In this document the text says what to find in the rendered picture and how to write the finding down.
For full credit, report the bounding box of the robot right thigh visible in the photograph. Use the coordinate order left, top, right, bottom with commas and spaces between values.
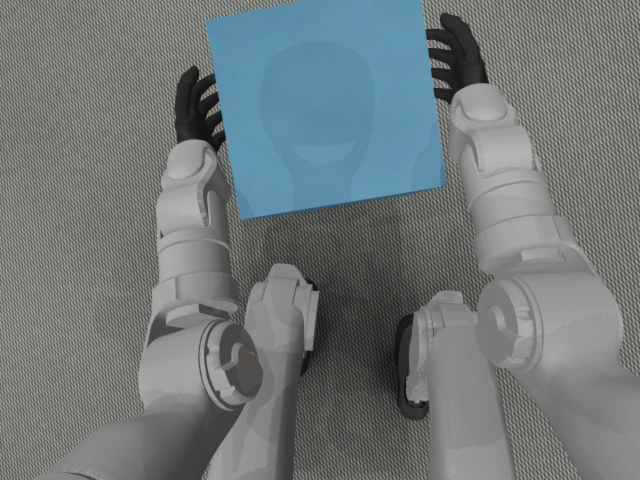
411, 303, 517, 480

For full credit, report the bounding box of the robot right forearm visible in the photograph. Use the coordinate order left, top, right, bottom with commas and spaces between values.
447, 83, 623, 341

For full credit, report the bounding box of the right robot upper arm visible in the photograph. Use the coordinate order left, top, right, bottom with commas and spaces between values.
475, 271, 640, 480

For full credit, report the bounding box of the carton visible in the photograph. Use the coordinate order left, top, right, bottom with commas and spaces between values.
205, 0, 447, 220

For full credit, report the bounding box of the right robot hand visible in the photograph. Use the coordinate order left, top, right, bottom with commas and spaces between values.
425, 13, 489, 105

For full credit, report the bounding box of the left robot foot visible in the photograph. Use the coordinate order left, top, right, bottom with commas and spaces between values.
300, 278, 318, 377

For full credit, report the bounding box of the left robot upper arm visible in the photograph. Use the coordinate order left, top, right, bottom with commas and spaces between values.
31, 319, 263, 480

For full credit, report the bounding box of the left robot hand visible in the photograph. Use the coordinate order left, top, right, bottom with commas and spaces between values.
174, 65, 226, 153

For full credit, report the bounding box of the robot left forearm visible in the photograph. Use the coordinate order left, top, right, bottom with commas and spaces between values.
138, 139, 240, 402

